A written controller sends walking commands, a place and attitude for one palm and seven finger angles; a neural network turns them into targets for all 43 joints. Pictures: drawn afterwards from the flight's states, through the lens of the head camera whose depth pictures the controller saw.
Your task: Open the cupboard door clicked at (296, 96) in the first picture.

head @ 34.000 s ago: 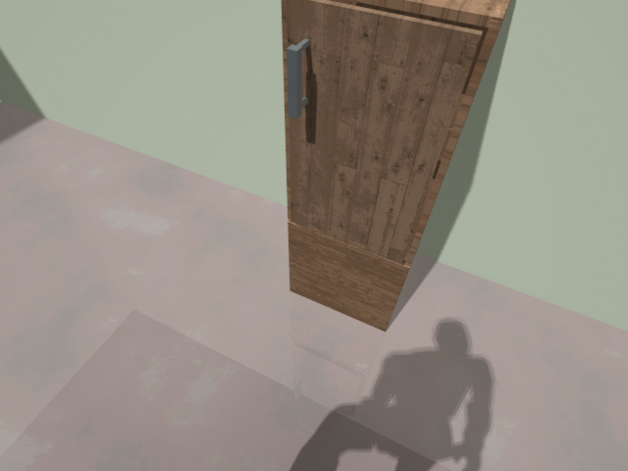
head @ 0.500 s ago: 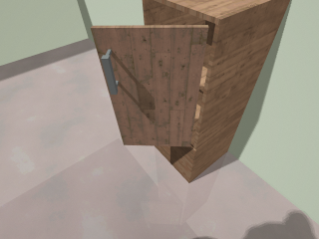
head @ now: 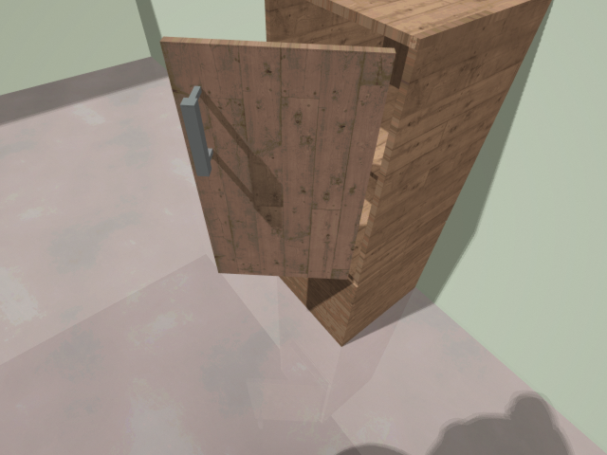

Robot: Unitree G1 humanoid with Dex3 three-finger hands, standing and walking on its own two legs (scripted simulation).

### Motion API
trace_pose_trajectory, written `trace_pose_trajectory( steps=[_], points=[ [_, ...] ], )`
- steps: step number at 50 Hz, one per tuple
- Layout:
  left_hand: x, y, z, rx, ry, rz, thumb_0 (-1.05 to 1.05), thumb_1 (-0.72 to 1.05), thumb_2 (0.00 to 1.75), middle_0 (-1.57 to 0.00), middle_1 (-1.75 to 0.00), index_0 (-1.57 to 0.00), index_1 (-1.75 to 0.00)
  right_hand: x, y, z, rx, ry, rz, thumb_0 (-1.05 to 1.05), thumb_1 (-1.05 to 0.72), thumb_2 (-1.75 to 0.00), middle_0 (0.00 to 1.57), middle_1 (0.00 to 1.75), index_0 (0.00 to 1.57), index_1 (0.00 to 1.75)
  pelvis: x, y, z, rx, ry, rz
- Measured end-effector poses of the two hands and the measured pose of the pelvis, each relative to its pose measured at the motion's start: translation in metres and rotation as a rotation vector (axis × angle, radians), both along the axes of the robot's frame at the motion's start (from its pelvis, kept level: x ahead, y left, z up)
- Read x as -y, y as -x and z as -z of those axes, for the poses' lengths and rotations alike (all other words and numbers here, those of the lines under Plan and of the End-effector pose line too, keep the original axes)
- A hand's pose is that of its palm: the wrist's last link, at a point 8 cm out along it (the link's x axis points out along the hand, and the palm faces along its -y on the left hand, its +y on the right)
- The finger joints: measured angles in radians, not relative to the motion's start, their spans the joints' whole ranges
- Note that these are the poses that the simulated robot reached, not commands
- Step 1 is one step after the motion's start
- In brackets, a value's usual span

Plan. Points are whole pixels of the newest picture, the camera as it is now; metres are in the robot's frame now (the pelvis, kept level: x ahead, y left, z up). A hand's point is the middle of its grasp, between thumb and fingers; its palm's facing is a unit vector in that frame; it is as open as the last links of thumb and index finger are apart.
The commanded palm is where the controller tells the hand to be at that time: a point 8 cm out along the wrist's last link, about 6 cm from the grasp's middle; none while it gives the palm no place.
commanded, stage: come to a stop and stand still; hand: left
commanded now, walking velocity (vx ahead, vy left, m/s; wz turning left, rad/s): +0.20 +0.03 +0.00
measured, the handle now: (200, 132) +0.57 +0.22 +0.12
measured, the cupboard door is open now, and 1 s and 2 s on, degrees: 49 49 49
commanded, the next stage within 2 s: look again from close up in 1.16 s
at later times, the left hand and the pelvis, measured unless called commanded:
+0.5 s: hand out of the picture +0.07 +0.20 -0.18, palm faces +0.00 -0.97 -0.23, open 7.4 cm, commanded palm none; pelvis +0.03 +0.02 -0.01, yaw +0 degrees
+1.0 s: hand out of the picture +0.02 +0.19 -0.18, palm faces -0.02 -0.98 -0.20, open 7.4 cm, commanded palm none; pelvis +0.01 +0.01 +0.00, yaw -1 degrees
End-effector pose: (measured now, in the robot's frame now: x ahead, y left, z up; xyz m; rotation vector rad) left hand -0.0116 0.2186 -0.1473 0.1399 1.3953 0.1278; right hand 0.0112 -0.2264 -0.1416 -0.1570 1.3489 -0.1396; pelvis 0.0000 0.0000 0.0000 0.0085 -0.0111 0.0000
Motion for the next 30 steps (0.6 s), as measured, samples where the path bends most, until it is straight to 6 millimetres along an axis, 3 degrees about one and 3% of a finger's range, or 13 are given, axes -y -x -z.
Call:
trace_pose_trajectory(
  steps=[4, 9, 21, 30],
  points=[
    [0.001, 0.001, 0.003, -0.019, 0.002, -0.013, 0.00, 0.91, 0.90, -0.20, -0.30, -0.20, -0.30, -0.001, -0.003, 0.004, -0.028, -0.004, -0.001, 0.00, -0.91, -0.90, 0.20, 0.30, 0.20, 0.30, -0.001, -0.011, 0.003, -0.010, 0.011, -0.004],
    [-0.005, -0.004, 0.004, -0.047, -0.006, -0.010, 0.01, 0.91, 0.90, -0.20, -0.30, -0.20, -0.30, -0.009, -0.022, 0.006, -0.014, 0.001, -0.009, 0.00, -0.91, -0.90, 0.20, 0.30, 0.19, 0.30, -0.009, -0.024, 0.007, -0.028, 0.021, -0.013],
    [-0.030, -0.061, 0.003, 0.050, -0.058, 0.023, 0.00, 0.91, 0.90, -0.20, -0.30, -0.19, -0.30, -0.015, -0.052, 0.009, 0.043, 0.016, 0.005, 0.01, -0.93, -0.90, 0.20, 0.30, 0.20, 0.30, -0.018, -0.036, 0.009, -0.022, 0.009, 0.005],
    [-0.033, -0.083, 0.001, 0.110, -0.053, 0.043, 0.00, 0.91, 0.90, -0.20, -0.30, -0.19, -0.30, -0.015, -0.050, 0.003, 0.052, 0.025, 0.007, 0.00, -0.92, -0.90, 0.20, 0.30, 0.20, 0.30, -0.018, -0.030, 0.006, -0.011, 0.005, 0.016]
  ],
)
